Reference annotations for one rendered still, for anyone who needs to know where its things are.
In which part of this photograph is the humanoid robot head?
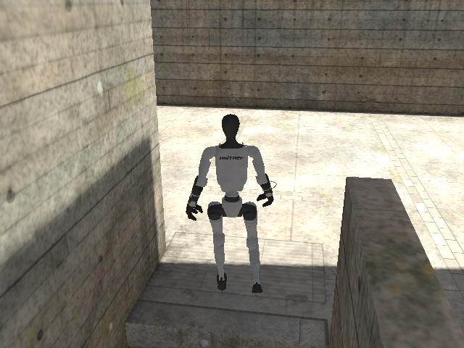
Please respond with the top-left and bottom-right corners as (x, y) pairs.
(219, 114), (244, 149)

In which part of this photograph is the robot right forearm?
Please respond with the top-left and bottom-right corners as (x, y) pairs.
(260, 174), (273, 197)

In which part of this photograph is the robot right hand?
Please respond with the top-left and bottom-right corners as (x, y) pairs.
(257, 194), (274, 207)

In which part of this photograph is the left robot shin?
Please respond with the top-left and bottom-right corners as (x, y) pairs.
(213, 234), (225, 281)

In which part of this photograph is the robot left hand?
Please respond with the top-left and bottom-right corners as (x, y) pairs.
(186, 204), (203, 221)

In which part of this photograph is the right robot upper arm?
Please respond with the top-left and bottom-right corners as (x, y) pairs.
(246, 145), (268, 185)

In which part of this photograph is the left robot upper arm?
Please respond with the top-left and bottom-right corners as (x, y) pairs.
(196, 146), (216, 187)

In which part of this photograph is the robot left forearm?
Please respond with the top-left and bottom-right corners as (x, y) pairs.
(188, 176), (203, 207)

